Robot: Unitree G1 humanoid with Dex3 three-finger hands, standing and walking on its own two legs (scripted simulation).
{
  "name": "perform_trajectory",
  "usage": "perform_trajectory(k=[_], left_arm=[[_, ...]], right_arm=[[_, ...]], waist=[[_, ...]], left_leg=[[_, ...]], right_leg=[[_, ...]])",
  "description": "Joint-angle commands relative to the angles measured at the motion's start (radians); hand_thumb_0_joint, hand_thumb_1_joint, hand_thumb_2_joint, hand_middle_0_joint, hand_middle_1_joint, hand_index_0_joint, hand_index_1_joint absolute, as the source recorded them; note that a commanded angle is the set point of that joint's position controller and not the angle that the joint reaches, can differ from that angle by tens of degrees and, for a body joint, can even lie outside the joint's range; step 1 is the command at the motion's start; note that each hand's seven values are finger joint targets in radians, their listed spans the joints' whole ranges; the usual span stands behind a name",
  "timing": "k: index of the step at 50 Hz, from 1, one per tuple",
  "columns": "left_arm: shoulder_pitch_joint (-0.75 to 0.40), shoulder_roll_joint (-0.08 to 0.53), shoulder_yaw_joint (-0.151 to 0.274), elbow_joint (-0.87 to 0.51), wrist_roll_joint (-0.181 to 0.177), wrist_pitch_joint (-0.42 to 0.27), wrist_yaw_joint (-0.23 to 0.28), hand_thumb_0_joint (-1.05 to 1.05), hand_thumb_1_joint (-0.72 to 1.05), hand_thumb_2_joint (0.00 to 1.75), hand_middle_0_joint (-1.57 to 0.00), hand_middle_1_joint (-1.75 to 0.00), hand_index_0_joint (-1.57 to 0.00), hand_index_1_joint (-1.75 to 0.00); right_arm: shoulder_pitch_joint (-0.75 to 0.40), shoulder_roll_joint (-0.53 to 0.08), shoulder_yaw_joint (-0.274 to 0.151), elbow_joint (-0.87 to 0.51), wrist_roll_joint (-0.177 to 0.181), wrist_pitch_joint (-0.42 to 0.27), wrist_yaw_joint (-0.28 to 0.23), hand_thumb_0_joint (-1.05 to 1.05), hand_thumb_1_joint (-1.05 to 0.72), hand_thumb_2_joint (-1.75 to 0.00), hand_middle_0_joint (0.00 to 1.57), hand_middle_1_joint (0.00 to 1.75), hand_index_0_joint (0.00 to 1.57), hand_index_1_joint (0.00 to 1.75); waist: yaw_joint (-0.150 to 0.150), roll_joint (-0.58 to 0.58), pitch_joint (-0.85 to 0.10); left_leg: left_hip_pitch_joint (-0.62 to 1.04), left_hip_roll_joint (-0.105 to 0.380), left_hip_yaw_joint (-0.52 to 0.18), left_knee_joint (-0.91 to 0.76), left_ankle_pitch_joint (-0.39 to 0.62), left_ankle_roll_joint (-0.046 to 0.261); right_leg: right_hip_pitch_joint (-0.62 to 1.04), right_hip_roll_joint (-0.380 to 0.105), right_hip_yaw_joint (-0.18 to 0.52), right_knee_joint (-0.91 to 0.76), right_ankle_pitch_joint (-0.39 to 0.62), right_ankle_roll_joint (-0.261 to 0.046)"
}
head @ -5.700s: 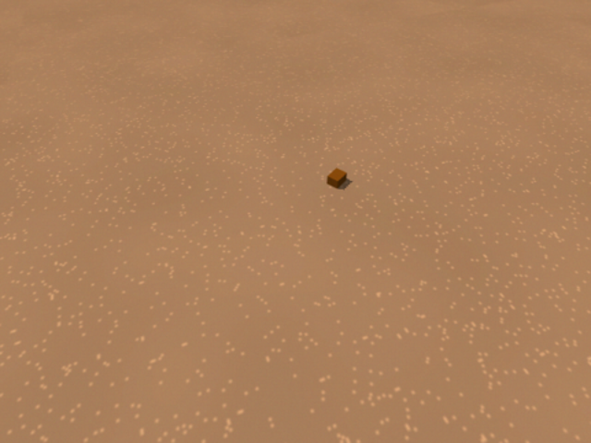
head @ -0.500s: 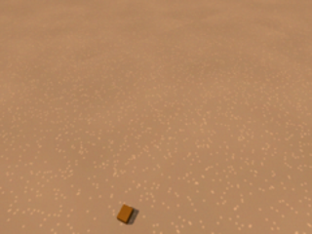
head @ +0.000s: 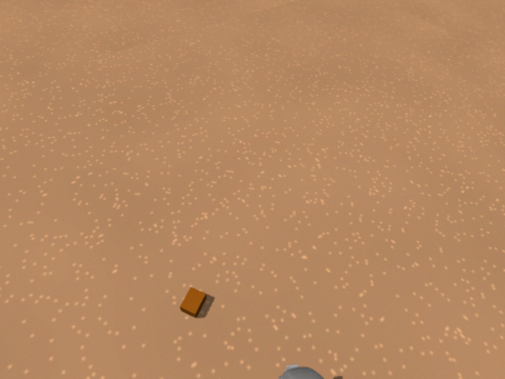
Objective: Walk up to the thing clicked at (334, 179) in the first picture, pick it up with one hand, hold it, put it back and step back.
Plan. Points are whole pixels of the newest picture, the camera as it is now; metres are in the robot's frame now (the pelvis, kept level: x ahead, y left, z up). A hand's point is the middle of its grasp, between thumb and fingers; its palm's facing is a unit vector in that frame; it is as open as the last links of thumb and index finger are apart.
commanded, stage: walk up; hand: left
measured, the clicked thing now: (193, 302) +0.48 +0.19 -0.74
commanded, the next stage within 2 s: none
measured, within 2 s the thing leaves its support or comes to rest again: neither
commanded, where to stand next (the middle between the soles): +0.10 -0.04 m, yaw -1 degrees
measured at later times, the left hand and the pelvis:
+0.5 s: hand (136, 368) +0.18 +0.19 -0.12, palm faces -0.06 -0.91 -0.42, open 7.4 cm; pelvis +0.05 -0.06 +0.00, yaw -2 degrees
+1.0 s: hand out of the picture +0.09 +0.25 -0.17, palm faces -0.05 -0.91 -0.40, open 7.4 cm; pelvis +0.01 -0.02 -0.01, yaw -3 degrees
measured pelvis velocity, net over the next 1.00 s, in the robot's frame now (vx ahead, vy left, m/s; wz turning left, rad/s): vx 0.01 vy -0.02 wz -0.06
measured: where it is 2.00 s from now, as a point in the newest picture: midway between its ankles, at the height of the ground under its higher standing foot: outside the picture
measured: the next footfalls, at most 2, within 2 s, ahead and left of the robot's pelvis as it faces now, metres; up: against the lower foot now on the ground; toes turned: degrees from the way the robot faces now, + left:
right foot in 0.24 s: +0.09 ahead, -0.18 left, +0.00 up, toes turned -4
left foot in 0.70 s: +0.12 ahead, +0.08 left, +0.00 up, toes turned -3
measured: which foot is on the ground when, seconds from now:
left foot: down 0.00-0.26, up 0.28-0.68, down 0.70-1.00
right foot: up 0.00-0.22, down 0.24-0.72, up 0.74-0.96, down 0.98-1.00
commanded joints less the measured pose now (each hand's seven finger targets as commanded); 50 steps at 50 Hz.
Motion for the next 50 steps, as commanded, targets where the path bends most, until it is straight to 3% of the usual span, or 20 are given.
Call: perform_trajectory(k=[1,7,11,12,13,14,18,23,26,31,33,34,35,36,37,40,45,48,49,50], left_arm=[[-0.107,0.189,0.046,-0.130,0.018,-0.041,-0.020,0.00,0.90,0.90,-0.20,-0.30,-0.20,-0.30],[-0.077,0.178,0.042,-0.151,0.006,-0.078,-0.047,0.00,0.90,0.90,-0.20,-0.30,-0.20,-0.30],[0.194,0.145,0.051,-0.060,-0.011,-0.110,-0.023,0.00,0.90,0.90,-0.20,-0.30,-0.20,-0.30],[0.247,0.210,0.071,-0.051,-0.001,-0.118,-0.008,0.00,0.90,0.90,-0.20,-0.30,-0.20,-0.30],[0.248,0.299,0.083,-0.084,0.004,-0.128,0.007,0.00,0.90,0.90,-0.20,-0.30,-0.20,-0.30],[0.187,0.332,0.080,-0.107,-0.003,-0.120,0.005,0.00,0.90,0.90,-0.20,-0.30,-0.20,-0.30],[0.078,0.227,0.046,-0.150,-0.019,-0.131,0.028,0.00,0.90,0.90,-0.20,-0.30,-0.20,-0.30],[0.048,0.231,0.043,-0.181,-0.021,-0.131,0.050,0.00,0.90,0.90,-0.20,-0.30,-0.20,-0.30],[0.069,0.220,0.045,-0.190,-0.024,-0.113,0.061,0.00,0.90,0.90,-0.20,-0.30,-0.20,-0.30],[0.045,0.241,0.048,-0.207,-0.025,-0.092,0.070,0.00,0.90,0.90,-0.20,-0.30,-0.20,-0.30],[0.022,0.244,0.038,-0.211,-0.036,-0.085,0.073,0.00,0.90,0.90,-0.20,-0.30,-0.20,-0.30],[0.036,0.212,0.030,-0.210,-0.047,-0.082,0.073,0.00,0.90,0.90,-0.20,-0.30,-0.20,-0.30],[0.058,0.165,0.018,-0.222,-0.056,-0.078,0.073,0.00,0.90,0.90,-0.20,-0.30,-0.20,-0.30],[0.041,0.171,0.020,-0.216,-0.061,-0.065,0.084,0.00,0.90,0.90,-0.20,-0.30,-0.20,-0.30],[0.020,0.182,0.022,-0.195,-0.053,-0.060,0.091,0.00,0.90,0.90,-0.20,-0.30,-0.20,-0.30],[0.086,0.178,0.026,-0.156,-0.052,-0.059,0.080,0.00,0.90,0.90,-0.20,-0.30,-0.20,-0.30],[0.097,0.160,0.022,-0.132,-0.025,-0.083,0.042,0.00,0.90,0.90,-0.20,-0.30,-0.20,-0.30],[0.167,0.142,0.024,-0.077,-0.013,-0.094,0.037,0.00,0.90,0.90,-0.20,-0.30,-0.20,-0.30],[0.179,0.143,0.025,-0.068,-0.004,-0.102,0.041,0.00,0.90,0.90,-0.20,-0.30,-0.20,-0.30],[0.157,0.191,0.035,-0.080,0.010,-0.113,0.041,0.00,0.90,0.90,-0.20,-0.30,-0.20,-0.30]], right_arm=[[0.078,-0.355,-0.100,-0.103,0.007,-0.068,-0.036,0.00,-0.90,-0.90,0.20,0.30,0.20,0.30],[0.111,-0.356,-0.098,-0.166,0.013,-0.068,-0.014,0.00,-0.90,-0.90,0.20,0.30,0.20,0.30],[-0.011,-0.283,-0.055,-0.218,0.028,-0.037,-0.004,0.00,-0.90,-0.90,0.20,0.30,0.20,0.30],[0.027,-0.211,-0.026,-0.230,0.043,-0.030,-0.008,0.00,-0.90,-0.90,0.20,0.30,0.20,0.30],[0.033,-0.143,0.001,-0.264,0.050,-0.028,-0.010,0.00,-0.90,-0.90,0.20,0.30,0.20,0.30],[0.010,-0.250,-0.035,-0.236,0.045,-0.011,-0.029,0.00,-0.90,-0.90,0.20,0.30,0.20,0.30],[0.100,-0.253,-0.038,-0.159,0.050,0.006,-0.017,0.00,-0.90,-0.90,0.20,0.30,0.20,0.30],[0.063,-0.236,-0.043,-0.174,0.044,0.040,-0.011,0.00,-0.90,-0.90,0.20,0.30,0.20,0.30],[0.013,-0.244,-0.047,-0.203,0.039,0.043,-0.016,0.00,-0.90,-0.90,0.20,0.30,0.20,0.30],[-0.015,-0.230,-0.053,-0.234,0.033,0.039,-0.006,0.00,-0.90,-0.90,0.20,0.30,0.20,0.30],[0.019,-0.229,-0.061,-0.223,0.027,0.028,-0.001,0.00,-0.90,-0.90,0.20,0.30,0.20,0.30],[0.017,-0.266,-0.073,-0.223,0.015,0.020,-0.003,0.00,-0.90,-0.90,0.20,0.30,0.20,0.30],[-0.010,-0.344,-0.095,-0.252,0.002,0.015,-0.004,0.00,-0.90,-0.90,0.20,0.30,0.20,0.30],[-0.027,-0.382,-0.098,-0.260,0.031,0.016,0.002,0.00,-0.90,-0.90,0.20,0.30,0.20,0.30],[-0.007,-0.358,-0.097,-0.248,0.034,0.017,0.002,0.00,-0.90,-0.90,0.20,0.30,0.20,0.30],[-0.102,-0.288,-0.075,-0.273,0.031,0.021,-0.020,0.00,-0.90,-0.90,0.20,0.30,0.20,0.30],[-0.088,-0.283,-0.059,-0.262,0.017,0.005,-0.013,0.00,-0.90,-0.90,0.20,0.30,0.20,0.30],[-0.151,-0.290,-0.045,-0.260,0.026,0.009,-0.006,0.00,-0.90,-0.90,0.20,0.30,0.20,0.30],[-0.163,-0.255,-0.029,-0.255,0.035,0.009,-0.004,0.00,-0.90,-0.90,0.20,0.30,0.20,0.30],[-0.153,-0.204,-0.011,-0.256,0.046,0.007,0.001,0.00,-0.90,-0.90,0.20,0.30,0.20,0.30]], waist=[[-0.059,0.200,-0.088],[-0.064,0.253,-0.040],[0.085,0.182,-0.115],[0.103,-0.007,-0.172],[0.096,-0.226,-0.170],[0.093,-0.078,-0.128],[0.021,-0.019,-0.024],[0.025,-0.063,-0.040],[0.049,-0.087,-0.080],[0.037,-0.108,-0.152],[-0.002,-0.085,-0.187],[-0.003,0.021,-0.210],[0.005,0.203,-0.242],[-0.020,0.321,-0.278],[-0.030,0.270,-0.253],[0.025,0.223,-0.184],[-0.004,0.229,-0.188],[0.048,0.219,-0.145],[0.067,0.196,-0.132],[0.059,0.074,-0.121]], left_leg=[[0.314,0.309,-0.344,-0.275,0.134,0.170],[0.238,0.304,-0.238,-0.294,0.114,0.203],[0.005,0.169,-0.026,0.019,0.415,0.109],[-0.129,0.102,0.024,0.225,0.268,0.057],[-0.368,-0.036,0.009,0.386,-0.204,0.004],[-0.306,0.005,-0.119,0.490,-0.288,0.008],[-0.271,0.027,-0.186,0.460,-0.081,-0.001],[-0.187,0.011,-0.163,0.385,-0.068,-0.035],[-0.232,-0.008,-0.122,0.375,-0.079,-0.025],[-0.185,0.005,-0.040,0.194,-0.060,-0.009],[-0.064,-0.006,-0.014,-0.043,0.119,0.010],[0.014,0.043,-0.085,-0.100,0.438,0.033],[0.117,0.217,-0.338,-0.097,0.718,0.111],[0.120,0.348,-0.466,-0.109,0.832,0.272],[0.054,0.354,-0.479,-0.127,0.782,0.301],[0.031,0.251,-0.264,-0.088,0.611,0.220],[0.056,0.254,-0.299,-0.133,0.176,0.205],[-0.132,0.219,-0.248,-0.111,0.061,0.162],[-0.184,0.204,-0.226,-0.081,0.062,0.119],[-0.251,0.144,-0.193,-0.013,0.047,0.053]], right_leg=[[-0.192,-0.040,0.004,-0.059,-0.025,0.009],[-0.077,-0.070,-0.108,-0.213,-0.070,-0.006],[0.387,-0.015,-0.204,-0.558,0.226,-0.023],[0.537,-0.080,-0.071,-0.595,0.231,-0.034],[0.575,-0.365,0.380,-0.697,0.203,-0.132],[0.402,-0.458,0.457,-0.686,0.141,-0.261],[0.278,-0.285,0.083,-0.643,0.307,-0.175],[0.226,-0.337,0.003,-0.536,0.817,-0.214],[0.289,-0.328,-0.007,-0.461,0.931,-0.210],[0.315,-0.317,-0.018,-0.334,0.872,-0.197],[0.278,-0.288,-0.037,-0.228,0.800,-0.154],[0.223,-0.230,-0.073,-0.155,0.655,-0.091],[0.076,-0.102,-0.124,0.003,0.366,-0.025],[0.032,0.012,-0.130,0.135,-0.272,-0.016],[0.050,0.007,-0.038,0.216,-0.306,-0.016],[-0.022,-0.003,-0.019,0.277,-0.176,-0.026],[0.090,-0.047,-0.112,-0.146,-0.138,0.009],[0.305,-0.022,-0.161,-0.416,0.019,-0.018],[0.369,-0.031,-0.134,-0.516,0.071,-0.035],[0.365,-0.142,0.099,-0.593,-0.041,-0.079]])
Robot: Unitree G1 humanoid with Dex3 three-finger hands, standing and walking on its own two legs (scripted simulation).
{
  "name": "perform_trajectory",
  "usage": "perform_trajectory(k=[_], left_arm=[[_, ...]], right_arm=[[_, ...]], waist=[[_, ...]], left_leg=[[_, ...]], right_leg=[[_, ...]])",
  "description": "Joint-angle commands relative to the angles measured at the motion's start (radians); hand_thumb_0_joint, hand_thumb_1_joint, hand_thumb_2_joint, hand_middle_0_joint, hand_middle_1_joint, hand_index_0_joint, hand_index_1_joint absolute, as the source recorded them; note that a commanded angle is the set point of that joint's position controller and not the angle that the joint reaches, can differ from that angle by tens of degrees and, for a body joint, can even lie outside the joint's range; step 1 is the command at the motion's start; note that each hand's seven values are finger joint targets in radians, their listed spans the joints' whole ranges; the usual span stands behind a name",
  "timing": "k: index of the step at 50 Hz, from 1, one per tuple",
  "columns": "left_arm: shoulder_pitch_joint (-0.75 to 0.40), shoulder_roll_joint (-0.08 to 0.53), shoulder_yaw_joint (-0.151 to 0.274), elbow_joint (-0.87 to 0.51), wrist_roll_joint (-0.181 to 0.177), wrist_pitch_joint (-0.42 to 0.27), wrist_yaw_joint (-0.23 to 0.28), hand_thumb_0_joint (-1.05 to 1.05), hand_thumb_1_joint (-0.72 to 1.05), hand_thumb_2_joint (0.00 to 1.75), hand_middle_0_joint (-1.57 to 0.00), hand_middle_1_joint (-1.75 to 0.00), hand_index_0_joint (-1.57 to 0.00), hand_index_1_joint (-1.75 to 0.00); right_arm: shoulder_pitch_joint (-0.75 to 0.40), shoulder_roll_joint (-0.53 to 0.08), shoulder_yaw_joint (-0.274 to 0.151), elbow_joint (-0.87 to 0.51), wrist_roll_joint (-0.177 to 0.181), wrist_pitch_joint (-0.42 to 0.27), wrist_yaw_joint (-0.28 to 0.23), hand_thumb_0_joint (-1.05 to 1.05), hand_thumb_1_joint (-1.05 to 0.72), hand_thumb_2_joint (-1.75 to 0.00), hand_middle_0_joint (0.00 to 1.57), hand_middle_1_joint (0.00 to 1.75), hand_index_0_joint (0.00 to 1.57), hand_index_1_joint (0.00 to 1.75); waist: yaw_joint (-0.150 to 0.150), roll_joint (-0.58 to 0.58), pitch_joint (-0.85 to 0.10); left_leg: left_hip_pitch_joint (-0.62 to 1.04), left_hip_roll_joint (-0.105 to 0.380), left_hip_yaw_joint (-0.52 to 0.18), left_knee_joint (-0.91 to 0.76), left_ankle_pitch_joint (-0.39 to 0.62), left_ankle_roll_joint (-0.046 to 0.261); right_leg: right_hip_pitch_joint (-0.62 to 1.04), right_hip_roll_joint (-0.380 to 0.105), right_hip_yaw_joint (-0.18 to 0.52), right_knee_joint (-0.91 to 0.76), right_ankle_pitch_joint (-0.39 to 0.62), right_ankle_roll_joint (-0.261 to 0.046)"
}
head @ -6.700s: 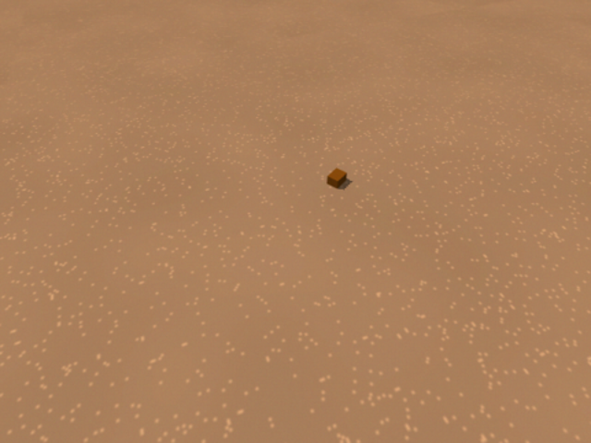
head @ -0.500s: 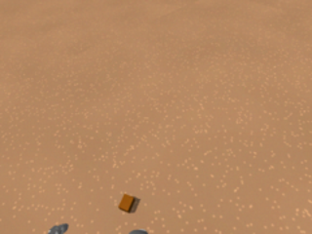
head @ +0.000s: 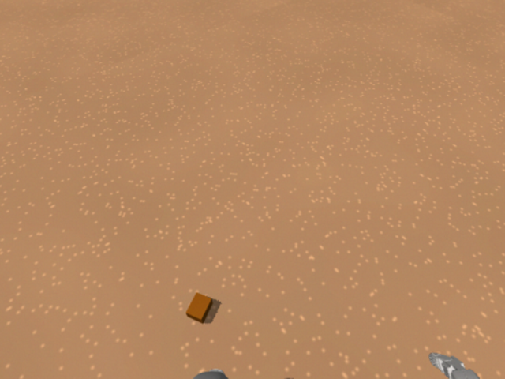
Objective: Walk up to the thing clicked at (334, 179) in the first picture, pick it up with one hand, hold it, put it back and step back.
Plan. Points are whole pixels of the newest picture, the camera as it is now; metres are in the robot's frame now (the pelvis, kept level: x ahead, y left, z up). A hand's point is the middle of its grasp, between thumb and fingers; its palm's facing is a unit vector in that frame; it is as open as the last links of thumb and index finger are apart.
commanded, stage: walk up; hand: left
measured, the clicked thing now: (199, 307) +0.46 +0.24 -0.72
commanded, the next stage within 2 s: none
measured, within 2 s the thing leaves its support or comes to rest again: neither
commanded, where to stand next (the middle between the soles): +0.09 -0.01 m, yaw +2 degrees
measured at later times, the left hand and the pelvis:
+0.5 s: hand out of the picture +0.11 +0.24 -0.12, palm faces +0.01 -0.94 -0.33, open 7.4 cm; pelvis +0.02 -0.01 +0.03, yaw +1 degrees
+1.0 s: hand (114, 352) +0.19 +0.27 -0.13, palm faces -0.01 -0.92 -0.38, open 7.4 cm; pelvis +0.10 -0.01 +0.02, yaw +2 degrees
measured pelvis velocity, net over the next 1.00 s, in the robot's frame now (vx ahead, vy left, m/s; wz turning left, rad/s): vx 0.10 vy -0.01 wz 0.04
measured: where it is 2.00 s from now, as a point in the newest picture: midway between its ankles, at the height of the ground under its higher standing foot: outside the picture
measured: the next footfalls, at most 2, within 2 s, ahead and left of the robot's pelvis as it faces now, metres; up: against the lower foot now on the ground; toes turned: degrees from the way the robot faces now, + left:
right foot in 1.06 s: +0.26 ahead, -0.12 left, +0.00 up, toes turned +1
left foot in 1.40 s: +0.04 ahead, +0.13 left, +0.00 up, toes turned +5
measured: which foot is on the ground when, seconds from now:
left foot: down 0.00-1.00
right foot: down 0.00-0.76, up 0.78-1.00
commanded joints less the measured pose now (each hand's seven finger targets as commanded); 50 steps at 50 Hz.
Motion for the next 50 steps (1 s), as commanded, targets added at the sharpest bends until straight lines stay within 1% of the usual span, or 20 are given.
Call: perform_trajectory(k=[1,2,3,5,6,8,12,24,26,28,32,34,36,37,38,39,41,45,48,50], left_arm=[[-0.003,0.286,0.063,-0.051,0.033,-0.048,0.003,0.00,0.90,0.90,-0.20,-0.30,-0.20,-0.30],[-0.107,0.286,0.054,-0.081,0.035,-0.048,-0.006,0.00,0.90,0.90,-0.20,-0.30,-0.20,-0.30],[-0.142,0.231,0.038,-0.089,0.021,-0.047,-0.010,0.00,0.90,0.90,-0.20,-0.30,-0.20,-0.30],[-0.125,0.186,0.026,-0.060,0.007,-0.044,-0.012,0.00,0.90,0.90,-0.20,-0.30,-0.20,-0.30],[-0.090,0.172,0.021,-0.044,0.004,-0.040,-0.017,0.00,0.90,0.90,-0.20,-0.30,-0.20,-0.30],[-0.052,0.179,0.025,-0.016,0.007,-0.036,-0.026,0.00,0.90,0.90,-0.20,-0.30,-0.20,-0.30],[-0.073,0.185,0.023,0.013,0.001,-0.044,-0.021,0.00,0.90,0.90,-0.20,-0.30,-0.20,-0.30],[-0.143,0.172,0.017,0.085,-0.011,-0.038,-0.011,0.00,0.90,0.90,-0.20,-0.30,-0.20,-0.30],[-0.076,0.211,0.036,0.068,0.012,-0.044,-0.030,0.00,0.90,0.90,-0.20,-0.30,-0.20,-0.30],[-0.071,0.208,0.041,0.045,0.021,-0.043,-0.037,0.00,0.90,0.90,-0.20,-0.30,-0.20,-0.30],[0.003,0.246,0.050,0.033,0.020,-0.067,-0.032,0.00,0.90,0.90,-0.20,-0.30,-0.20,-0.30],[-0.023,0.288,0.066,-0.006,0.024,-0.070,-0.035,0.00,0.90,0.90,-0.20,-0.30,-0.20,-0.30],[-0.078,0.235,0.049,-0.048,0.011,-0.061,-0.037,0.00,0.90,0.90,-0.20,-0.30,-0.20,-0.30],[-0.110,0.193,0.036,-0.072,-0.002,-0.060,-0.030,0.00,0.90,0.90,-0.20,-0.30,-0.20,-0.30],[-0.112,0.156,0.034,-0.090,-0.009,-0.062,-0.025,0.00,0.90,0.90,-0.20,-0.30,-0.20,-0.30],[-0.113,0.179,0.036,-0.090,-0.002,-0.061,-0.015,0.00,0.90,0.90,-0.20,-0.30,-0.20,-0.30],[-0.067,0.185,0.032,-0.101,-0.009,-0.054,-0.020,0.00,0.90,0.90,-0.20,-0.30,-0.20,-0.30],[-0.018,0.145,0.024,-0.074,-0.027,-0.029,-0.021,0.00,0.90,0.90,-0.20,-0.30,-0.20,-0.30],[-0.034,0.150,0.034,-0.089,-0.026,-0.017,0.005,0.00,0.90,0.90,-0.20,-0.30,-0.20,-0.30],[-0.002,0.156,0.045,-0.078,-0.015,-0.010,0.009,0.00,0.90,0.90,-0.20,-0.30,-0.20,-0.30]], right_arm=[[-0.059,-0.168,-0.043,-0.052,0.031,-0.022,-0.012,0.00,-0.90,-0.90,0.20,0.30,0.20,0.30],[-0.027,-0.191,-0.055,-0.013,0.024,-0.024,-0.016,0.00,-0.90,-0.90,0.20,0.30,0.20,0.30],[0.005,-0.193,-0.055,0.017,0.028,-0.032,-0.010,0.00,-0.90,-0.90,0.20,0.30,0.20,0.30],[-0.002,-0.193,-0.052,0.043,0.026,-0.051,-0.006,0.00,-0.90,-0.90,0.20,0.30,0.20,0.30],[-0.019,-0.198,-0.047,0.041,0.020,-0.057,-0.008,0.00,-0.90,-0.90,0.20,0.30,0.20,0.30],[-0.046,-0.210,-0.036,0.054,0.017,-0.059,-0.004,0.00,-0.90,-0.90,0.20,0.30,0.20,0.30],[-0.042,-0.189,-0.023,0.107,0.019,-0.064,-0.004,0.00,-0.90,-0.90,0.20,0.30,0.20,0.30],[-0.038,-0.168,-0.006,0.200,0.031,-0.073,-0.023,0.00,-0.90,-0.90,0.20,0.30,0.20,0.30],[0.038,-0.237,-0.052,0.175,0.007,-0.074,-0.002,0.00,-0.90,-0.90,0.20,0.30,0.20,0.30],[0.017,-0.243,-0.060,0.142,0.002,-0.066,0.008,0.00,-0.90,-0.90,0.20,0.30,0.20,0.30],[-0.035,-0.175,-0.051,0.079,0.003,-0.084,0.016,0.00,-0.90,-0.90,0.20,0.30,0.20,0.30],[0.009,-0.179,-0.053,0.065,0.000,-0.095,0.014,0.00,-0.90,-0.90,0.20,0.30,0.20,0.30],[0.106,-0.188,-0.065,0.089,-0.004,-0.113,0.007,0.00,-0.90,-0.90,0.20,0.30,0.20,0.30],[0.189,-0.245,-0.086,0.107,-0.013,-0.119,0.000,0.00,-0.90,-0.90,0.20,0.30,0.20,0.30],[0.287,-0.341,-0.119,0.105,-0.012,-0.120,-0.003,0.00,-0.90,-0.90,0.20,0.30,0.20,0.30],[0.330,-0.340,-0.120,0.100,0.010,-0.116,-0.007,0.00,-0.90,-0.90,0.20,0.30,0.20,0.30],[0.295,-0.282,-0.099,0.062,0.021,-0.114,-0.021,0.00,-0.90,-0.90,0.20,0.30,0.20,0.30],[0.089,-0.206,-0.056,0.008,0.019,-0.089,-0.045,0.00,-0.90,-0.90,0.20,0.30,0.20,0.30],[0.088,-0.234,-0.072,-0.012,0.031,-0.031,-0.050,0.00,-0.90,-0.90,0.20,0.30,0.20,0.30],[0.071,-0.226,-0.073,-0.027,0.050,-0.007,-0.050,0.00,-0.90,-0.90,0.20,0.30,0.20,0.30]], waist=[[0.006,-0.144,-0.093],[-0.036,-0.134,-0.057],[-0.066,-0.054,-0.053],[-0.054,-0.020,-0.081],[-0.034,-0.023,-0.107],[-0.003,-0.048,-0.093],[-0.012,0.000,-0.088],[-0.013,-0.017,-0.205],[-0.019,-0.003,-0.192],[-0.009,0.011,-0.027],[0.021,-0.123,-0.025],[0.000,-0.162,-0.038],[-0.061,-0.082,-0.058],[-0.095,0.052,-0.103],[-0.136,0.219,-0.149],[-0.131,0.153,-0.149],[-0.076,0.021,-0.133],[-0.009,0.132,-0.063],[-0.036,0.202,-0.114],[-0.008,0.139,-0.185]], left_leg=[[-0.009,-0.017,-0.093,-0.075,-0.167,0.006],[0.133,0.001,-0.084,-0.019,-0.202,-0.005],[0.211,0.003,-0.090,-0.102,-0.137,-0.003],[0.253,0.059,-0.185,-0.293,-0.022,0.029],[0.227,0.106,-0.257,-0.358,-0.120,0.054],[0.094,0.112,-0.264,-0.397,-0.283,0.051],[0.130,0.070,-0.199,-0.391,-0.099,0.009],[0.264,0.093,-0.134,-0.356,0.434,0.007],[0.217,0.050,-0.148,-0.335,-0.237,0.065],[0.063,0.072,-0.225,-0.363,-0.400,0.084],[-0.100,-0.021,-0.065,-0.156,-0.014,0.041],[-0.099,0.002,-0.022,-0.172,-0.103,0.024],[0.144,-0.023,-0.020,-0.338,0.021,0.037],[0.370,0.057,-0.192,-0.345,0.232,0.094],[0.604,0.257,-0.486,-0.377,0.460,0.205],[0.627,0.348,-0.552,-0.362,0.745,0.294],[0.521,0.294,-0.391,-0.335,0.760,0.250],[0.251,0.177,-0.132,-0.311,0.888,0.148],[0.240,0.115,-0.115,-0.214,0.897,0.124],[0.191,0.074,-0.088,-0.102,0.743,0.093]], right_leg=[[-0.060,-0.268,0.419,-0.403,-0.162,-0.163],[-0.209,-0.311,0.419,-0.382,-0.180,-0.189],[-0.244,-0.256,0.301,-0.359,-0.146,-0.150],[-0.193,-0.135,0.149,-0.293,0.006,-0.056],[-0.144,-0.095,0.109,-0.279,-0.003,-0.037],[-0.029,-0.090,0.115,-0.322,-0.082,-0.042],[0.006,-0.115,0.130,-0.367,0.015,-0.053],[0.173,-0.141,0.076,-0.400,0.435,-0.021],[0.105,-0.104,0.091,-0.345,-0.145,-0.080],[0.000,-0.115,0.146,-0.337,-0.297,-0.100],[0.217,-0.230,0.289,-0.443,0.024,-0.160],[0.247,-0.320,0.309,-0.407,0.205,-0.213],[0.131,-0.217,0.130,-0.205,0.463,-0.146],[-0.057,-0.092,0.003,0.032,0.522,-0.064],[-0.329,0.035,-0.072,0.294,0.199,-0.007],[-0.393,0.032,0.028,0.367,-0.172,-0.012],[-0.349,-0.027,0.122,0.386,-0.124,-0.030],[-0.140,-0.049,0.015,0.123,0.029,-0.002],[-0.077,-0.007,-0.087,-0.019,0.163,0.009],[0.051,0.011,-0.104,-0.148,0.330,-0.011]])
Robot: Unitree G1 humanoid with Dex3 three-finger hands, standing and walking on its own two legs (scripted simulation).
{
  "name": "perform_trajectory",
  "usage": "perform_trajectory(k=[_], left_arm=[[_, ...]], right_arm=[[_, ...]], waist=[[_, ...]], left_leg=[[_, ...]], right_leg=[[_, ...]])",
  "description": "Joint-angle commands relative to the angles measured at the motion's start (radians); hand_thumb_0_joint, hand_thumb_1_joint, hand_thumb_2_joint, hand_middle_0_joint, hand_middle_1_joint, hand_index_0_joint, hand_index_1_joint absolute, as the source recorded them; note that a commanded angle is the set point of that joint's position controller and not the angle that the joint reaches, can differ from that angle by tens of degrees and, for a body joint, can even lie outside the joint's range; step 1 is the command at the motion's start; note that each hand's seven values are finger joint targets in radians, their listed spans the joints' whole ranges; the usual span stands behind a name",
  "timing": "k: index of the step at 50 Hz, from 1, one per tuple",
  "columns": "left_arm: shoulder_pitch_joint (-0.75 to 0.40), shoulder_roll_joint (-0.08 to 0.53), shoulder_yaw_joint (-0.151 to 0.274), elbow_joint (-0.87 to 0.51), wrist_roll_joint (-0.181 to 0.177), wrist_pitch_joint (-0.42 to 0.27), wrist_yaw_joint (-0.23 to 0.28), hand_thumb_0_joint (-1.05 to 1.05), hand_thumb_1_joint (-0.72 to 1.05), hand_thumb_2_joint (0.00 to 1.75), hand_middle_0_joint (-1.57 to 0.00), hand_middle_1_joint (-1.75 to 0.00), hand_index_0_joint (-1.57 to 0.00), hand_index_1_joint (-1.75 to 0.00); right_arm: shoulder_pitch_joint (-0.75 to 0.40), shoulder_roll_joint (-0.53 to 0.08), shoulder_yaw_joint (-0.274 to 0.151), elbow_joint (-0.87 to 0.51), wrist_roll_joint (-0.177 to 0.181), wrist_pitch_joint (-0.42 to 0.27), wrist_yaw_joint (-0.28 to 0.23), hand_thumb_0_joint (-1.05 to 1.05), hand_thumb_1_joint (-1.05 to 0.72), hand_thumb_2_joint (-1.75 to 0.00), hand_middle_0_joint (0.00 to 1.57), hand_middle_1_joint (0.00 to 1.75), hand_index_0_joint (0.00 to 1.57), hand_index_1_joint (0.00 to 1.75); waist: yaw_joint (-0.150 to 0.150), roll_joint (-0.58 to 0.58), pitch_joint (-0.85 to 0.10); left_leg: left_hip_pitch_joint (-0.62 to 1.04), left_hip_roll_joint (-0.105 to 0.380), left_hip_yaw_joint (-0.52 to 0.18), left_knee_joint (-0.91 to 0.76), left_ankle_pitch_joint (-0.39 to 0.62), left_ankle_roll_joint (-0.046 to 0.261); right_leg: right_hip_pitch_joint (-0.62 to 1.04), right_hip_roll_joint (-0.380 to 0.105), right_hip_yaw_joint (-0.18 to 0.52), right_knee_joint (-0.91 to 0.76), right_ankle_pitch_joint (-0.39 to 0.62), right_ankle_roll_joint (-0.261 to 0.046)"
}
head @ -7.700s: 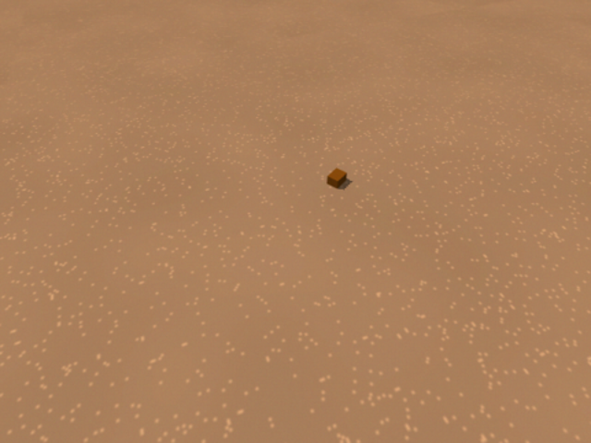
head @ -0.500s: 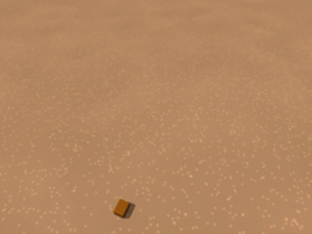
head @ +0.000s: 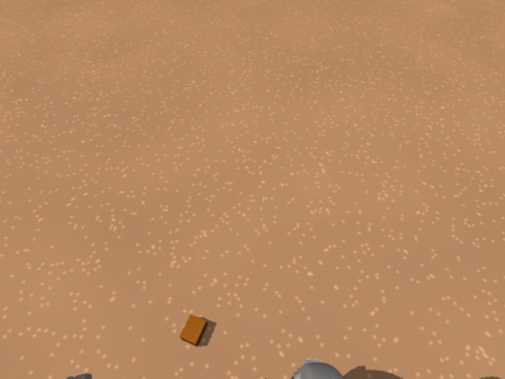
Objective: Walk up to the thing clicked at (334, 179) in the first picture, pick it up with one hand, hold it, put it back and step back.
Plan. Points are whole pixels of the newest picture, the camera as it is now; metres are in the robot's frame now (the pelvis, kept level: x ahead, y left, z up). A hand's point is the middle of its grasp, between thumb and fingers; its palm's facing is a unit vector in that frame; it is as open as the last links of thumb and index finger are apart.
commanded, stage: walk up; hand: left
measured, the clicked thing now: (194, 330) +0.36 +0.23 -0.74
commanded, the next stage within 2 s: none
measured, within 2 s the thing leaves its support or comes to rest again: neither
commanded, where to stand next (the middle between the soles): -0.02 -0.01 m, yaw +0 degrees
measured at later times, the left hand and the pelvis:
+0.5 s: hand out of the picture +0.03 +0.30 -0.18, palm faces +0.08 -0.92 -0.39, open 7.4 cm; pelvis -0.09 +0.02 -0.03, yaw +5 degrees
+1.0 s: hand out of the picture -0.06 +0.25 -0.12, palm faces +0.01 -0.88 -0.48, open 7.4 cm; pelvis -0.07 -0.04 +0.00, yaw +0 degrees
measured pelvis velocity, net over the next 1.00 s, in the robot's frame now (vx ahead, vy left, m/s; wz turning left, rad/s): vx -0.07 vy -0.04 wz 0.01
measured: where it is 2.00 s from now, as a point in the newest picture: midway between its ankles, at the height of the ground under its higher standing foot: outside the picture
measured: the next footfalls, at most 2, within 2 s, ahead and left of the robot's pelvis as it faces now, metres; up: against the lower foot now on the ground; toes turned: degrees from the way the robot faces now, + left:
right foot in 0.06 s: +0.15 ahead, -0.12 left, +0.00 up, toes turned -1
left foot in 0.40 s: -0.05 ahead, +0.14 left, +0.00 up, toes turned +3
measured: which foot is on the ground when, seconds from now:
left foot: down 0.00-0.06, up 0.08-0.38, down 0.40-0.86, up 0.88-1.00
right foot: up 0.00-0.04, down 0.06-0.42, up 0.44-0.84, down 0.86-1.00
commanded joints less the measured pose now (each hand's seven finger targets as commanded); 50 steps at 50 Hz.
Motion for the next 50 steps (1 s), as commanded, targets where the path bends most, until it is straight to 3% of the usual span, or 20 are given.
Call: perform_trajectory(k=[1,2,3,4,9,15,19,20,21,22,25,30,34,38,41,42,43,44,45,50], left_arm=[[0.062,0.182,0.064,-0.047,0.016,-0.007,0.024,0.00,0.90,0.90,-0.20,-0.30,-0.20,-0.30],[0.072,0.233,0.076,-0.054,0.023,-0.008,0.028,0.00,0.90,0.90,-0.20,-0.30,-0.20,-0.30],[0.100,0.262,0.083,-0.069,0.023,-0.008,0.032,0.00,0.90,0.90,-0.20,-0.30,-0.20,-0.30],[0.056,0.309,0.083,-0.096,0.023,-0.005,0.035,0.00,0.90,0.90,-0.20,-0.30,-0.20,-0.30],[-0.066,0.216,0.083,-0.172,0.038,0.015,0.055,0.00,0.90,0.90,-0.20,-0.30,-0.20,-0.30],[-0.075,0.225,0.091,-0.206,0.064,0.033,0.055,0.00,0.90,0.90,-0.20,-0.30,-0.20,-0.30],[-0.121,0.247,0.097,-0.207,0.045,0.065,0.031,0.00,0.90,0.90,-0.20,-0.30,-0.20,-0.30],[-0.104,0.194,0.082,-0.206,0.041,0.072,0.029,0.00,0.90,0.90,-0.20,-0.30,-0.20,-0.30],[-0.118,0.149,0.071,-0.226,0.028,0.066,0.031,0.00,0.90,0.90,-0.20,-0.30,-0.20,-0.30],[-0.201,0.236,0.109,-0.224,0.044,0.062,0.044,0.00,0.90,0.90,-0.20,-0.30,-0.20,-0.30],[-0.004,0.198,0.101,-0.128,0.019,0.071,0.028,0.00,0.90,0.90,-0.20,-0.30,-0.20,-0.30],[0.026,0.233,0.103,-0.132,0.054,0.012,-0.032,0.00,0.90,0.90,-0.20,-0.30,-0.20,-0.30],[0.001,0.252,0.093,-0.134,0.047,-0.025,-0.046,0.00,0.90,0.90,-0.20,-0.30,-0.20,-0.30],[0.138,0.236,0.086,-0.100,0.034,-0.050,-0.059,0.00,0.90,0.90,-0.20,-0.30,-0.20,-0.30],[0.383,0.224,0.101,-0.015,0.031,-0.068,-0.038,0.00,0.90,0.90,-0.20,-0.30,-0.20,-0.30],[0.474,0.266,0.115,0.005,0.037,-0.075,-0.022,0.00,0.90,0.90,-0.20,-0.30,-0.20,-0.30],[0.554,0.349,0.136,-0.005,0.052,-0.084,-0.004,0.00,0.90,0.90,-0.20,-0.30,-0.20,-0.30],[0.445,0.409,0.130,-0.059,0.059,-0.092,0.006,0.00,0.90,0.90,-0.20,-0.30,-0.20,-0.30],[0.346,0.419,0.127,-0.097,0.049,-0.096,0.006,0.00,0.90,0.90,-0.20,-0.30,-0.20,-0.30],[0.221,0.307,0.100,-0.119,0.033,-0.122,0.044,0.00,0.90,0.90,-0.20,-0.30,-0.20,-0.30]], right_arm=[[-0.077,-0.211,-0.062,-0.122,0.037,0.020,-0.023,0.00,-0.90,-0.90,0.20,0.30,0.20,0.30],[-0.060,-0.186,-0.052,-0.132,0.043,0.022,-0.022,0.00,-0.90,-0.90,0.20,0.30,0.20,0.30],[-0.015,-0.145,-0.040,-0.130,0.045,0.030,-0.025,0.00,-0.90,-0.90,0.20,0.30,0.20,0.30],[0.039,-0.182,-0.060,-0.114,0.034,0.055,-0.042,0.00,-0.90,-0.90,0.20,0.30,0.20,0.30],[0.064,-0.217,-0.078,-0.107,0.015,0.071,-0.033,0.00,-0.90,-0.90,0.20,0.30,0.20,0.30],[0.034,-0.213,-0.074,-0.120,0.005,0.066,-0.022,0.00,-0.90,-0.90,0.20,0.30,0.20,0.30],[0.156,-0.225,-0.094,-0.047,-0.023,0.054,0.005,0.00,-0.90,-0.90,0.20,0.30,0.20,0.30],[0.146,-0.244,-0.099,-0.053,-0.040,0.048,0.010,0.00,-0.90,-0.90,0.20,0.30,0.20,0.30],[0.045,-0.367,-0.114,-0.111,-0.047,0.044,0.011,0.00,-0.90,-0.90,0.20,0.30,0.20,0.30],[-0.072,-0.451,-0.133,-0.156,-0.036,0.037,0.008,0.00,-0.90,-0.90,0.20,0.30,0.20,0.30],[-0.199,-0.316,-0.088,-0.156,-0.044,-0.005,-0.032,0.00,-0.90,-0.90,0.20,0.30,0.20,0.30],[0.012,-0.307,-0.114,-0.124,-0.036,-0.058,-0.011,0.00,-0.90,-0.90,0.20,0.30,0.20,0.30],[0.094,-0.335,-0.115,-0.128,-0.033,-0.065,0.011,0.00,-0.90,-0.90,0.20,0.30,0.20,0.30],[0.011,-0.341,-0.110,-0.168,-0.035,-0.056,0.034,0.00,-0.90,-0.90,0.20,0.30,0.20,0.30],[-0.060,-0.290,-0.099,-0.203,-0.040,-0.025,0.045,0.00,-0.90,-0.90,0.20,0.30,0.20,0.30],[-0.047,-0.224,-0.079,-0.215,-0.037,-0.012,0.048,0.00,-0.90,-0.90,0.20,0.30,0.20,0.30],[-0.072,-0.154,-0.057,-0.251,-0.032,-0.007,0.049,0.00,-0.90,-0.90,0.20,0.30,0.20,0.30],[-0.101,-0.180,-0.064,-0.281,-0.019,0.003,0.049,0.00,-0.90,-0.90,0.20,0.30,0.20,0.30],[-0.114,-0.270,-0.089,-0.260,-0.011,-0.006,0.047,0.00,-0.90,-0.90,0.20,0.30,0.20,0.30],[0.130,-0.246,-0.105,-0.130,-0.019,0.021,0.067,0.00,-0.90,-0.90,0.20,0.30,0.20,0.30]], waist=[[0.053,0.110,-0.234],[0.067,0.001,-0.258],[0.080,-0.181,-0.305],[0.056,-0.216,-0.323],[0.026,-0.137,-0.263],[0.052,-0.221,-0.285],[-0.014,-0.146,-0.250],[-0.028,-0.005,-0.186],[-0.029,0.351,-0.119],[-0.065,0.300,-0.039],[0.081,0.072,-0.095],[-0.033,0.187,-0.227],[-0.078,0.190,-0.067],[-0.014,0.290,-0.062],[0.106,0.168,-0.122],[0.143,-0.020,-0.132],[0.182,-0.223,-0.113],[0.139,-0.156,-0.047],[0.103,-0.044,0.051],[-0.003,-0.081,0.015]], left_leg=[[-0.114,0.090,-0.039,0.163,0.676,0.065],[-0.201,0.042,-0.025,0.261,0.488,0.030],[-0.270,-0.079,-0.014,0.519,-0.081,-0.001],[-0.255,-0.094,-0.101,0.695,-0.363,-0.003],[-0.296,-0.040,-0.124,0.873,-0.197,-0.043],[-0.266,0.005,-0.023,0.476,-0.200,-0.049],[-0.014,-0.016,0.063,0.094,-0.039,-0.002],[-0.038,0.036,-0.075,-0.004,-0.138,0.030],[-0.245,0.356,-0.558,-0.245,-0.268,0.172],[-0.496,0.480,-0.716,-0.358,-0.242,0.301],[-0.289,0.258,-0.302,-0.126,0.117,0.105],[0.225,0.282,-0.382,-0.203,-0.385,0.176],[0.144,0.326,-0.367,-0.279,-0.352,0.215],[-0.061,0.281,-0.197,-0.262,-0.269,0.198],[-0.267,0.169,-0.044,-0.006,-0.237,0.145],[-0.415,0.103,0.020,0.217,-0.300,0.108],[-0.642,0.011,0.048,0.523,-0.312,0.056],[-0.705,-0.012,-0.134,0.616,-0.228,0.029],[-0.683,0.045,-0.216,0.602,-0.154,0.023],[-0.427,0.057,-0.160,0.548,0.077,-0.032]], right_leg=[[0.292,0.032,-0.062,-0.219,0.329,-0.026],[0.370,-0.073,0.024,-0.210,0.629,-0.066],[0.412,-0.305,0.278,-0.290,0.883,-0.161],[0.310,-0.442,0.446,-0.311,0.960,-0.307],[0.166,-0.281,0.178,-0.237,0.633,-0.261],[0.199,-0.269,0.163,-0.244,0.372,-0.232],[-0.082,-0.212,0.145,-0.190,-0.151,-0.123],[-0.214,-0.128,0.125,-0.047,-0.332,-0.081],[-0.299,0.091,-0.009,0.296,-0.331,-0.020],[-0.184,0.088,0.172,0.472,-0.347,-0.004],[-0.244,0.154,0.273,0.657,-0.106,-0.020],[-0.356,0.071,0.131,0.378,-0.094,0.034],[-0.312,0.047,0.104,0.212,-0.146,0.035],[-0.028,0.018,-0.021,0.006,-0.195,0.015],[0.355,0.069,-0.114,-0.247,-0.014,0.004],[0.492,0.051,-0.044,-0.307,-0.029,0.007],[0.518,-0.175,0.367,-0.435,-0.355,-0.037],[0.329,-0.406,0.782,-0.629,-0.672,-0.153],[0.222,-0.424,0.780,-0.644,-0.698,-0.204],[0.107,-0.219,0.209,-0.462,0.056,-0.098]])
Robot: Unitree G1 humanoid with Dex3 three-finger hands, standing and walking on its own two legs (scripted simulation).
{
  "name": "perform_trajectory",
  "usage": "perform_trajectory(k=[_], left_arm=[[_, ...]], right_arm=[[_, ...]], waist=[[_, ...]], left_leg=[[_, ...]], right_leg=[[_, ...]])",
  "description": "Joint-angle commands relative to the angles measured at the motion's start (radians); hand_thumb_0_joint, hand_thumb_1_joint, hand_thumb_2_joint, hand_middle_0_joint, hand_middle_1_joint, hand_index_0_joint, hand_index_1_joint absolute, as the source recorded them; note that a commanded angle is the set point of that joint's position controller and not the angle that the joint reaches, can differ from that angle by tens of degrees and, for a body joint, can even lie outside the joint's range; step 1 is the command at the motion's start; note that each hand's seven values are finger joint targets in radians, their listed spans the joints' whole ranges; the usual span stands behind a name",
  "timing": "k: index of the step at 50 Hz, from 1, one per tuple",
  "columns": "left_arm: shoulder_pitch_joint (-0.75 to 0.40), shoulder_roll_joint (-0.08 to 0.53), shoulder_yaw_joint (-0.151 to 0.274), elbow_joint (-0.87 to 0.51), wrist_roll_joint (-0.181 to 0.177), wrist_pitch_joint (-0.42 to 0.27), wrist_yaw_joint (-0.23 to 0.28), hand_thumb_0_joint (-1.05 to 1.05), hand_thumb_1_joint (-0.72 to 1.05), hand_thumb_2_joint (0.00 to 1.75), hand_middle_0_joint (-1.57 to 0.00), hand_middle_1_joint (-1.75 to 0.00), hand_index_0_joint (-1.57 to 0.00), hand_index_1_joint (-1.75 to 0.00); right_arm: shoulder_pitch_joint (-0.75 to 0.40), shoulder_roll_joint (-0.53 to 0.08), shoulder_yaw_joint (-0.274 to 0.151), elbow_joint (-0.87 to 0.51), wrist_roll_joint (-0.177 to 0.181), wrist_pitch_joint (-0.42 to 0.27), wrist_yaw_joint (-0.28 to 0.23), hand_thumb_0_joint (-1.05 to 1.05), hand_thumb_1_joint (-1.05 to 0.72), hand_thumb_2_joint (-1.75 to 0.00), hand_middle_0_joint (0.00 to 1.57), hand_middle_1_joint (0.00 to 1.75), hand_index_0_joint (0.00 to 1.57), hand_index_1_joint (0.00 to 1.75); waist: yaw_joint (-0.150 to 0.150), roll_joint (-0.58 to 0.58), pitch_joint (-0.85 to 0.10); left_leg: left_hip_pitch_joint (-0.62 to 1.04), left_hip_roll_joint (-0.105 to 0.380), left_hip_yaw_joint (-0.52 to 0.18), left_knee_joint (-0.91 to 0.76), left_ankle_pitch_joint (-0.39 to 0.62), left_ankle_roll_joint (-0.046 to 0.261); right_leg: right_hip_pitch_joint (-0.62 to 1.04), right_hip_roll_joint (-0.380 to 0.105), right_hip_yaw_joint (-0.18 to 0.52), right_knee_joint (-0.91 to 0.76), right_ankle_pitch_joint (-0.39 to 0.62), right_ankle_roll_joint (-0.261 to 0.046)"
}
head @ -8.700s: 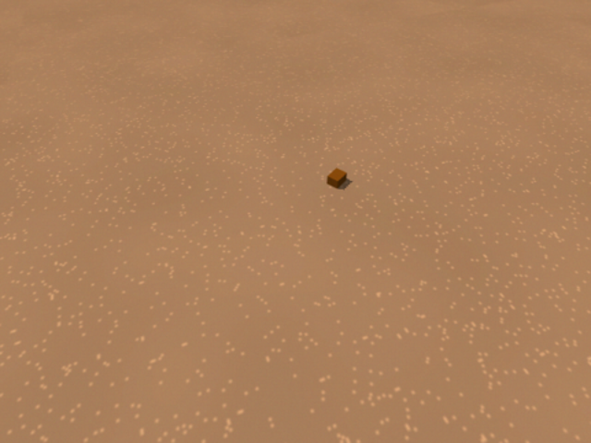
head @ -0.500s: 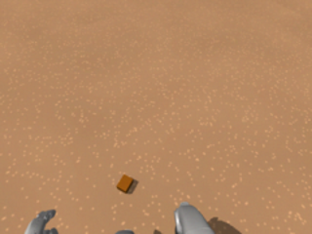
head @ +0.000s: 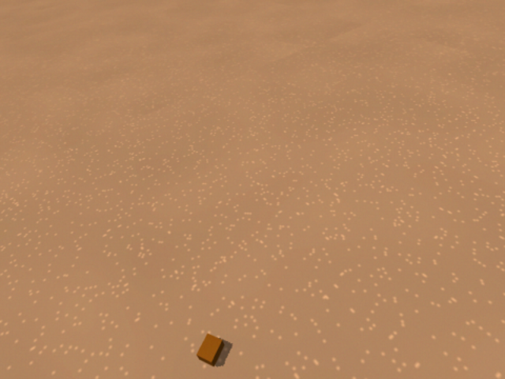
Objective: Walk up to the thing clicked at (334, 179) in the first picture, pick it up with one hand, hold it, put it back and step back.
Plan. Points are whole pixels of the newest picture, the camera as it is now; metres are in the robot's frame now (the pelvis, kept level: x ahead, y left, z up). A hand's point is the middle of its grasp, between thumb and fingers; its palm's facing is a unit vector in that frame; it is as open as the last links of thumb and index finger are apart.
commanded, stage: walk up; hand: left
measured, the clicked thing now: (210, 349) +0.44 +0.27 -0.74
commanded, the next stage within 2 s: stand in 1.94 s
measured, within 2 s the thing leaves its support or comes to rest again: neither
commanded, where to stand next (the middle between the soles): +0.05 +0.03 m, yaw -1 degrees
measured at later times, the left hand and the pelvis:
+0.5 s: hand out of the picture +0.09 +0.30 -0.16, palm faces -0.04 -0.90 -0.44, open 7.4 cm; pelvis -0.01 +0.03 -0.02, yaw -1 degrees
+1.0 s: hand out of the picture +0.02 +0.29 -0.15, palm faces +0.00 -0.93 -0.36, open 7.4 cm; pelvis -0.06 +0.03 +0.00, yaw +0 degrees
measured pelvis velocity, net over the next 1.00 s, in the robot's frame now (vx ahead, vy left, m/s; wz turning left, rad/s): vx -0.06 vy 0.03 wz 0.00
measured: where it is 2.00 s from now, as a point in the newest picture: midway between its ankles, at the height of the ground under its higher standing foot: outside the picture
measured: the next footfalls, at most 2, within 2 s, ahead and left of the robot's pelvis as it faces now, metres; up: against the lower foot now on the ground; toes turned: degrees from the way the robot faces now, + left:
left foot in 0.26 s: +0.12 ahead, +0.16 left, +0.00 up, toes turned -1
left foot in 0.78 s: +0.01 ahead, +0.16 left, +0.00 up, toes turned -2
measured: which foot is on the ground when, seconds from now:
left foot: up 0.00-0.24, down 0.26-0.54, up 0.56-0.76, down 0.78-1.00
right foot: down 0.00-1.00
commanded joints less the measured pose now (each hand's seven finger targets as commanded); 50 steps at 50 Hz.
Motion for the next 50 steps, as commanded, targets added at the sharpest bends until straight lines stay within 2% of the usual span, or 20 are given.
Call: perform_trajectory(k=[1,5,11,13,14,15,16,18,25,26,27,28,31,36,38,40,41,44,48,50], left_arm=[[-0.059,0.287,0.086,-0.085,0.000,-0.033,0.056,0.00,0.90,0.90,-0.20,-0.30,-0.20,-0.30],[-0.072,0.268,0.078,-0.104,-0.005,-0.015,0.063,0.00,0.90,0.90,-0.20,-0.30,-0.20,-0.30],[-0.118,0.278,0.062,-0.114,-0.033,0.041,0.068,0.00,0.90,0.90,-0.20,-0.30,-0.20,-0.30],[-0.081,0.243,0.043,-0.111,-0.045,0.049,0.080,0.00,0.90,0.90,-0.20,-0.30,-0.20,-0.30],[-0.042,0.206,0.037,-0.121,-0.055,0.051,0.085,0.00,0.90,0.90,-0.20,-0.30,-0.20,-0.30],[-0.063,0.215,0.041,-0.100,-0.062,0.065,0.099,0.00,0.90,0.90,-0.20,-0.30,-0.20,-0.30],[-0.103,0.228,0.043,-0.089,-0.055,0.070,0.103,0.00,0.90,0.90,-0.20,-0.30,-0.20,-0.30],[-0.093,0.228,0.051,-0.068,-0.052,0.073,0.094,0.00,0.90,0.90,-0.20,-0.30,-0.20,-0.30],[-0.040,0.166,0.057,0.004,0.006,0.048,0.044,0.00,0.90,0.90,-0.20,-0.30,-0.20,-0.30],[-0.054,0.189,0.066,-0.004,0.018,0.043,0.045,0.00,0.90,0.90,-0.20,-0.30,-0.20,-0.30],[-0.122,0.314,0.097,-0.051,0.013,0.061,0.045,0.00,0.90,0.90,-0.20,-0.30,-0.20,-0.30],[-0.213,0.372,0.101,-0.091,0.014,0.066,0.042,0.00,0.90,0.90,-0.20,-0.30,-0.20,-0.30],[-0.242,0.244,0.072,-0.109,0.004,0.066,0.044,0.00,0.90,0.90,-0.20,-0.30,-0.20,-0.30],[-0.192,0.204,0.059,-0.097,0.020,0.072,0.032,0.00,0.90,0.90,-0.20,-0.30,-0.20,-0.30],[-0.220,0.206,0.053,-0.100,-0.002,0.086,0.018,0.00,0.90,0.90,-0.20,-0.30,-0.20,-0.30],[-0.172,0.082,0.014,-0.091,-0.021,0.092,0.009,0.00,0.90,0.90,-0.20,-0.30,-0.20,-0.30],[-0.233,0.181,0.041,-0.063,-0.017,0.097,0.025,0.00,0.90,0.90,-0.20,-0.30,-0.20,-0.30],[-0.225,0.163,0.040,-0.015,-0.026,0.083,0.012,0.00,0.90,0.90,-0.20,-0.30,-0.20,-0.30],[-0.184,0.170,0.041,0.053,-0.006,0.058,0.008,0.00,0.90,0.90,-0.20,-0.30,-0.20,-0.30],[-0.249,0.213,0.042,0.046,0.001,0.051,0.002,0.00,0.90,0.90,-0.20,-0.30,-0.20,-0.30]], right_arm=[[0.069,-0.124,-0.051,-0.057,0.004,-0.009,-0.006,0.00,-0.90,-0.90,0.20,0.30,0.20,0.30],[-0.014,-0.094,-0.034,-0.089,0.022,-0.001,-0.027,0.00,-0.90,-0.90,0.20,0.30,0.20,0.30],[-0.067,-0.098,-0.030,-0.076,0.014,-0.017,-0.044,0.00,-0.90,-0.90,0.20,0.30,0.20,0.30],[-0.049,-0.153,-0.049,-0.081,-0.013,-0.022,-0.044,0.00,-0.90,-0.90,0.20,0.30,0.20,0.30],[-0.046,-0.225,-0.068,-0.107,-0.025,-0.027,-0.041,0.00,-0.90,-0.90,0.20,0.30,0.20,0.30],[-0.051,-0.231,-0.072,-0.109,0.009,-0.024,-0.038,0.00,-0.90,-0.90,0.20,0.30,0.20,0.30],[-0.049,-0.197,-0.070,-0.099,0.009,-0.016,-0.038,0.00,-0.90,-0.90,0.20,0.30,0.20,0.30],[-0.128,-0.149,-0.054,-0.125,0.001,-0.005,-0.051,0.00,-0.90,-0.90,0.20,0.30,0.20,0.30],[-0.189,-0.132,-0.023,-0.102,0.012,-0.011,-0.054,0.00,-0.90,-0.90,0.20,0.30,0.20,0.30],[-0.171,-0.084,-0.001,-0.094,0.021,-0.014,-0.056,0.00,-0.90,-0.90,0.20,0.30,0.20,0.30],[-0.234,-0.070,-0.003,-0.117,0.035,-0.009,-0.062,0.00,-0.90,-0.90,0.20,0.30,0.20,0.30],[-0.238,-0.109,-0.022,-0.102,0.036,0.001,-0.088,0.00,-0.90,-0.90,0.20,0.30,0.20,0.30],[-0.139,-0.101,-0.023,-0.067,0.052,-0.011,-0.092,0.00,-0.90,-0.90,0.20,0.30,0.20,0.30],[-0.150,-0.068,0.000,-0.034,0.033,-0.057,-0.076,0.00,-0.90,-0.90,0.20,0.30,0.20,0.30],[-0.086,-0.050,0.001,0.003,0.013,-0.074,-0.080,0.00,-0.90,-0.90,0.20,0.30,0.20,0.30],[-0.139,-0.149,-0.016,-0.009,-0.019,-0.098,-0.091,0.00,-0.90,-0.90,0.20,0.30,0.20,0.30],[-0.150,-0.215,-0.024,-0.007,0.004,-0.099,-0.086,0.00,-0.90,-0.90,0.20,0.30,0.20,0.30],[-0.227,-0.133,0.013,0.005,0.009,-0.110,-0.084,0.00,-0.90,-0.90,0.20,0.30,0.20,0.30],[-0.232,-0.123,0.021,0.029,0.017,-0.078,-0.066,0.00,-0.90,-0.90,0.20,0.30,0.20,0.30],[-0.210,-0.104,0.022,0.051,0.022,-0.065,-0.058,0.00,-0.90,-0.90,0.20,0.30,0.20,0.30]], waist=[[-0.040,-0.220,0.144],[-0.006,-0.307,0.093],[0.001,-0.285,-0.023],[-0.020,-0.140,-0.069],[-0.022,0.037,-0.137],[-0.052,0.154,-0.203],[-0.056,0.096,-0.175],[-0.032,0.036,-0.123],[0.023,0.002,-0.087],[0.030,-0.081,-0.068],[0.053,-0.285,0.072],[0.042,-0.346,0.094],[-0.019,-0.200,0.011],[0.035,-0.276,-0.116],[-0.011,-0.256,-0.106],[0.023,0.031,-0.101],[-0.024,0.018,-0.076],[0.025,0.001,-0.024],[0.028,0.036,-0.024],[0.000,-0.073,0.028]], left_leg=[[-0.032,0.034,-0.064,-0.011,0.112,-0.042],[0.012,-0.016,-0.017,-0.086,0.078,-0.032],[0.169,-0.012,0.149,-0.470,0.154,-0.003],[0.311,0.053,0.056,-0.557,0.567,0.058],[0.408,0.233,-0.194,-0.534,0.839,0.152],[0.396,0.333,-0.315,-0.572,0.877,0.292],[0.310,0.319,-0.295,-0.601,0.735,0.300],[0.240,0.243,-0.156,-0.581,0.472,0.241],[0.029,0.208,-0.138,-0.535,0.006,0.147],[-0.046,0.174,-0.097,-0.465,-0.017,0.087],[-0.161,-0.032,0.021,-0.209,0.010,0.013],[-0.060,-0.064,0.016,0.017,-0.258,-0.004],[-0.048,-0.089,-0.003,0.151,-0.178,0.000],[0.098,-0.026,0.133,-0.390,-0.088,-0.026],[0.302,-0.036,0.148,-0.683,0.088,-0.015],[0.472,0.268,-0.342,-0.754,0.195,0.092],[0.277,0.379,-0.401,-0.714,0.209,0.226],[0.225,0.257,-0.186,-0.676,0.302,0.168],[0.091,0.151,-0.057,-0.647,0.092,0.062],[0.091,0.066,-0.017,-0.651,-0.194,0.024]], right_leg=[[-0.166,-0.257,0.200,-0.280,0.254,-0.109],[-0.107,-0.257,0.096,-0.132,0.816,-0.150],[-0.027,-0.226,0.097,0.111,0.735,-0.124],[-0.105,-0.158,0.087,0.264,0.537,-0.053],[-0.219,-0.033,0.050,0.435,0.235,-0.005],[-0.221,0.034,0.042,0.550,-0.355,-0.008],[-0.209,0.025,0.111,0.616,-0.383,-0.013],[-0.250,0.009,0.114,0.618,-0.308,-0.023],[0.052,0.009,0.021,-0.027,-0.054,-0.028],[0.090,-0.044,0.148,-0.112,-0.114,-0.054],[-0.123,-0.315,0.505,-0.207,0.069,-0.180],[-0.279,-0.473,0.612,-0.220,0.363,-0.313],[-0.117,-0.298,0.300,-0.046,0.720,-0.244],[0.069,-0.198,0.208,0.002,0.340,-0.170],[-0.050,-0.192,0.192,0.082,0.298,-0.132],[-0.342,-0.046,0.128,0.220,-0.072,-0.012],[-0.233,-0.052,0.141,0.276,-0.316,-0.004],[-0.142,-0.063,0.129,0.209,-0.185,-0.015],[0.095,-0.019,0.065,-0.111,0.042,-0.023],[-0.043,-0.107,0.237,-0.182,-0.257,-0.067]])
